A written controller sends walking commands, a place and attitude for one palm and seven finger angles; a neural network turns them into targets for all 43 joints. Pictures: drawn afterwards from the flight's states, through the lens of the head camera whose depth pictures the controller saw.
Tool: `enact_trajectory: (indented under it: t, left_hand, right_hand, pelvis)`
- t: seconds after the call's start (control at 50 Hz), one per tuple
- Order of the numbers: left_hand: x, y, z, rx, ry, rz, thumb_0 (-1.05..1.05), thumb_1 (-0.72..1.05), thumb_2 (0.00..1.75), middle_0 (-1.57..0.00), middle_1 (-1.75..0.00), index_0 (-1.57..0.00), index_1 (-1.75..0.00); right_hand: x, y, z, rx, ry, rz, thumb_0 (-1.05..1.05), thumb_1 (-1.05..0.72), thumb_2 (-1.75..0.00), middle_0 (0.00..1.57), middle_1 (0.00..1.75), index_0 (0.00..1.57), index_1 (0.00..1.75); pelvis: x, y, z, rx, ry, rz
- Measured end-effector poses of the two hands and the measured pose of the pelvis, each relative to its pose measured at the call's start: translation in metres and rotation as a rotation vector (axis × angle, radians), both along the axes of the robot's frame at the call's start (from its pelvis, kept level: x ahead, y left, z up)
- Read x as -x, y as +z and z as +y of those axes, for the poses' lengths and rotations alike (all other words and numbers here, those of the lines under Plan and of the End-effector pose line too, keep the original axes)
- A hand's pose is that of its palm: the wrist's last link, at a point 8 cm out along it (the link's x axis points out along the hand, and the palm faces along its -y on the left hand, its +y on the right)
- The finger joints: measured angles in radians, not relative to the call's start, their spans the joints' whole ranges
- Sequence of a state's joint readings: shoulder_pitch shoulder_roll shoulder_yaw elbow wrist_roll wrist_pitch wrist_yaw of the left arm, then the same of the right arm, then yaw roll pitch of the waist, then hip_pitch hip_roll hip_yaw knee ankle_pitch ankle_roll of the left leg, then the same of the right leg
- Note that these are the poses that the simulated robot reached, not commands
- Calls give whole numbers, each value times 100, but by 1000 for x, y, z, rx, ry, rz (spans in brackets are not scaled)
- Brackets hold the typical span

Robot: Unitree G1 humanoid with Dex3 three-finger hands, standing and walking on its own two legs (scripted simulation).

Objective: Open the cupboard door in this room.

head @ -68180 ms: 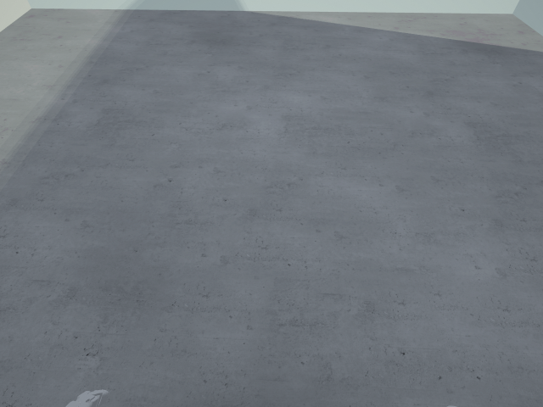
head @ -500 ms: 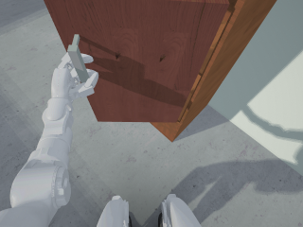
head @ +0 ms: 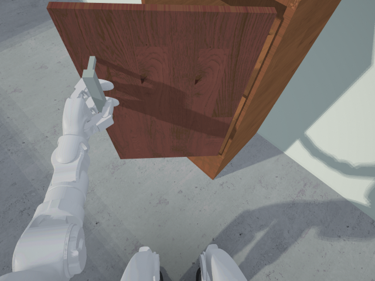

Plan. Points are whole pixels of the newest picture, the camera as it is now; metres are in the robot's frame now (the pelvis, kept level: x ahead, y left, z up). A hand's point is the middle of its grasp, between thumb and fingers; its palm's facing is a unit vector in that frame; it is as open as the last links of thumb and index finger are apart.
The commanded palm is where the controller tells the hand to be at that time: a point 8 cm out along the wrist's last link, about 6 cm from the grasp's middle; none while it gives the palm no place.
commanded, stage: pull the door open along its arc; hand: left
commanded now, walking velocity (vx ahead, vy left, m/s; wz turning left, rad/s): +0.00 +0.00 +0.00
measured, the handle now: (100, 92) +0.51 +0.17 +0.05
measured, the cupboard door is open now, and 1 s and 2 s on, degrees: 47 87 86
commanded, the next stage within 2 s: open thumb and fingers to let go in 0.80 s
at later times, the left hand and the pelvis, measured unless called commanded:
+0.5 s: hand (139, 179) +0.31 +0.08 +0.05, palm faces +0.34 -0.94 +0.04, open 6.2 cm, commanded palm +0.24 +0.14 +0.05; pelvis +0.02 -0.02 +0.01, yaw +2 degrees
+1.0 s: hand (167, 206) +0.26 +0.03 +0.05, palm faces +0.33 -0.94 -0.02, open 6.1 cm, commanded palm +0.21 +0.07 +0.05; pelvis +0.02 -0.06 +0.01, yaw +5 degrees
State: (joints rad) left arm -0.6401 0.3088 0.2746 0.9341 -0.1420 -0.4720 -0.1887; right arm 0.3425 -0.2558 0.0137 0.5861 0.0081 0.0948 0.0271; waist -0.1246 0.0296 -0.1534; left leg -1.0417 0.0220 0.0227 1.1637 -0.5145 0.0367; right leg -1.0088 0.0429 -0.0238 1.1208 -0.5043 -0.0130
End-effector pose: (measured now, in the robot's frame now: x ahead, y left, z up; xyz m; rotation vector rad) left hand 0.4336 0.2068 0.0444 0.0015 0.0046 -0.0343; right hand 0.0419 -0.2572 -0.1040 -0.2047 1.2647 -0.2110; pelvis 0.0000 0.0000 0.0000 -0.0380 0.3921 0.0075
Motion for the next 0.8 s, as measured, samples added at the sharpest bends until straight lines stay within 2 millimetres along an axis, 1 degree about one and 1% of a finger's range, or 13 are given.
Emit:
enact_trajectory:
  t: [0.08,0.16,0.2,0.26,0.32,0.4,0.48,0.54,0.62,0.72,0.8]
  left_hand:
    - [21,0,-3,0,-16,-2,1,75,77,-33,-133,-33,-133]
    - [55,1,-11,6,-40,0,1,74,75,-32,-132,-33,-132]
    - [75,1,-19,32,-16,7,2,73,74,-32,-132,-33,-132]
    - [106,0,-35,77,82,12,2,71,74,-32,-131,-34,-131]
    - [132,0,-52,97,173,9,2,69,72,-33,-131,-35,-130]
    - [152,1,-69,77,276,-5,2,67,73,-35,-130,-36,-129]
    - [162,3,-80,45,371,-6,2,67,75,-36,-128,-36,-129]
    - [168,5,-87,27,403,15,2,67,75,-35,-127,-35,-130]
    - [183,8,-99,27,407,59,3,67,74,-32,-127,-36,-131]
    - [205,11,-118,5,355,84,3,67,72,-30,-128,-37,-133]
    - [216,11,-128,-2,325,86,3,66,71,-30,-129,-38,-134]
  right_hand:
    - [-14,6,3,-18,0,-41,1,-91,-90,20,30,21,30]
    - [-38,14,7,-39,14,-109,1,-91,-90,20,30,20,30]
    - [-53,18,10,-45,32,-154,1,-91,-90,20,30,20,30]
    - [-81,23,16,-60,81,-229,1,-91,-90,20,30,20,30]
    - [-110,26,24,-77,139,-300,1,-91,-90,20,30,20,30]
    - [-145,28,35,-99,214,-381,1,-91,-90,20,30,20,30]
    - [-167,29,44,-126,266,-432,1,-91,-90,20,30,20,30]
    - [-173,31,47,-146,279,-454,1,-91,-90,20,30,20,30]
    - [-170,35,44,-163,273,-463,1,-91,-90,20,30,21,30]
    - [-161,35,28,-150,260,-463,1,-90,-90,20,30,21,30]
    - [-157,31,12,-132,254,-465,1,-90,-90,20,30,21,30]
  pelvis:
    - [-5,6,1,-4,-6,-11]
    - [-11,12,1,-8,-11,-30]
    - [-14,15,2,-11,-15,-42]
    - [-17,17,1,-15,-15,-55]
    - [-18,16,-2,-22,-9,-67]
    - [-16,11,-9,-28,8,-78]
    - [-15,8,-17,-31,24,-87]
    - [-16,10,-23,-35,33,-97]
    - [-20,15,-31,-41,40,-110]
    - [-24,17,-40,-50,45,-115]
    - [-25,15,-46,-55,50,-112]
